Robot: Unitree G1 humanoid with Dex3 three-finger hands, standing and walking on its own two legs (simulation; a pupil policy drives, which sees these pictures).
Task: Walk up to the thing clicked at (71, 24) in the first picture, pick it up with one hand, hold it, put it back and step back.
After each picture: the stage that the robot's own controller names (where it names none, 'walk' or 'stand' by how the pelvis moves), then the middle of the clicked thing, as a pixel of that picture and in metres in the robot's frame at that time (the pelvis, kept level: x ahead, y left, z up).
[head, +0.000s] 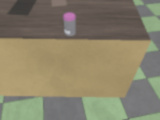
stand; (69, 24) +0.80 +0.07 -0.05
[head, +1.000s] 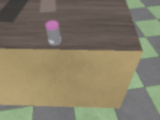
walk; (53, 33) +0.70 +0.18 -0.03
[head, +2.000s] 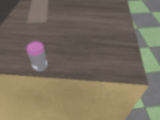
stand; (37, 56) +0.51 +0.20 -0.01
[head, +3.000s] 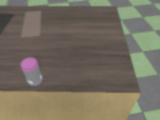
stand; (32, 72) +0.47 +0.23 -0.05
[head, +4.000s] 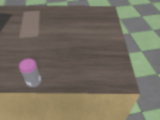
stand; (30, 73) +0.46 +0.23 -0.05
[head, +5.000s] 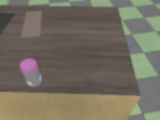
stand; (31, 73) +0.47 +0.23 -0.05
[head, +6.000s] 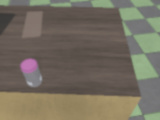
stand; (32, 73) +0.47 +0.23 -0.05
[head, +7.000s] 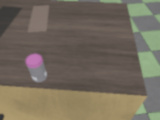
rise first; (36, 68) +0.48 +0.21 -0.05
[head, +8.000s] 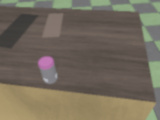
go down; (48, 70) +0.49 +0.20 -0.05
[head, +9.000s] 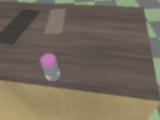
go down; (50, 67) +0.48 +0.19 -0.04
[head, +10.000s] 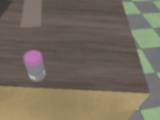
go down; (35, 66) +0.47 +0.17 -0.02
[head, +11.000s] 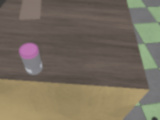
close in; (31, 59) +0.48 +0.18 -0.01
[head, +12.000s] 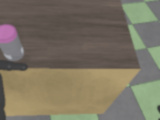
close; (10, 43) +0.50 +0.20 +0.03
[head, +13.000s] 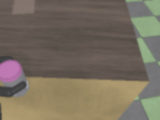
lift; (14, 79) +0.37 +0.21 +0.04
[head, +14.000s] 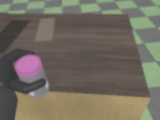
lift; (33, 77) +0.31 +0.15 +0.15
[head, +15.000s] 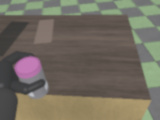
hold; (33, 78) +0.32 +0.15 +0.14
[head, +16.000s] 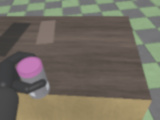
hold; (34, 78) +0.32 +0.15 +0.14
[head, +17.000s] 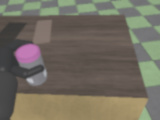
crouch; (32, 65) +0.36 +0.16 +0.15
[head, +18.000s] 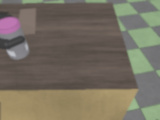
lower; (13, 39) +0.46 +0.19 +0.16
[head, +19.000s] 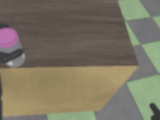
lower; (10, 48) +0.47 +0.18 +0.04
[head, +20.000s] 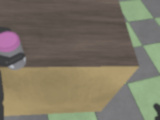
lower; (11, 51) +0.46 +0.18 +0.03
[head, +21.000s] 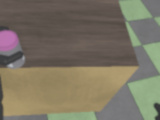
lower; (10, 50) +0.47 +0.18 +0.04
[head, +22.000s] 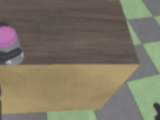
lower; (9, 47) +0.47 +0.18 +0.04
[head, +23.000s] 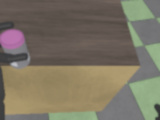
open; (16, 50) +0.46 +0.17 +0.04
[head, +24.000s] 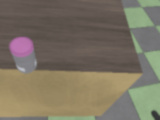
sink last; (24, 56) +0.45 +0.16 +0.02
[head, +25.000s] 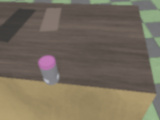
stand; (49, 70) +0.46 +0.18 +0.00
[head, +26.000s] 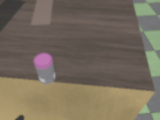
stand; (45, 69) +0.44 +0.16 +0.00
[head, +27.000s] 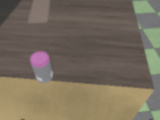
stand; (42, 67) +0.44 +0.17 +0.01
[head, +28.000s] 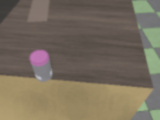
stand; (41, 66) +0.44 +0.17 +0.01
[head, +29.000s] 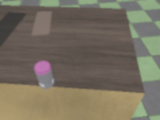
walk; (44, 75) +0.46 +0.18 -0.05
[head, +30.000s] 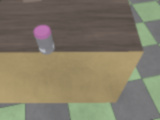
walk; (44, 40) +0.56 +0.18 -0.03
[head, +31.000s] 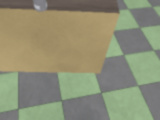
walk; out of the picture +0.84 +0.22 -0.03
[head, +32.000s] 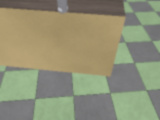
stand; (62, 3) +1.05 +0.16 -0.03
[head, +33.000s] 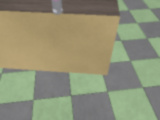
stand; (56, 4) +1.05 +0.17 -0.05
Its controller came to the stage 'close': yes
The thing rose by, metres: 0.22
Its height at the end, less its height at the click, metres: +0.00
